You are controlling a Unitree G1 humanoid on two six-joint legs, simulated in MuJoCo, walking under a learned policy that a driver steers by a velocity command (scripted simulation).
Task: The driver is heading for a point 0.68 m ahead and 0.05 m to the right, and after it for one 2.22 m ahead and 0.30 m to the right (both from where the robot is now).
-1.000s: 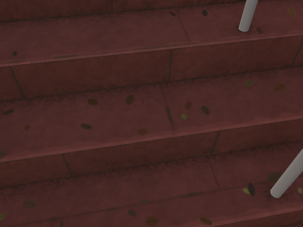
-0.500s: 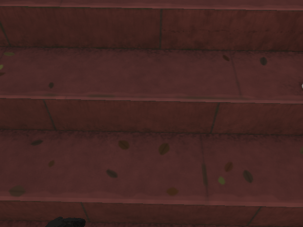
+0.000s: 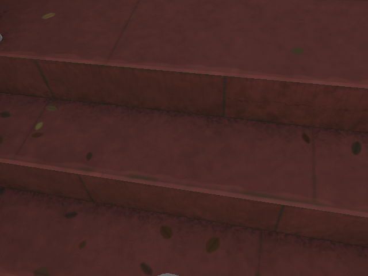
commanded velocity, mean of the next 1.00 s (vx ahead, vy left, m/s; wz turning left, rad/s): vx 0.41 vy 0.00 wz -0.16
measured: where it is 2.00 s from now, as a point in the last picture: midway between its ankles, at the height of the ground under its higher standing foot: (190, 78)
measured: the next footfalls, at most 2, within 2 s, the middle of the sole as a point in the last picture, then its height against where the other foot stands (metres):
left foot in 0.54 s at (119, 267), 0.18 m higher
right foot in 1.16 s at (201, 157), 0.18 m higher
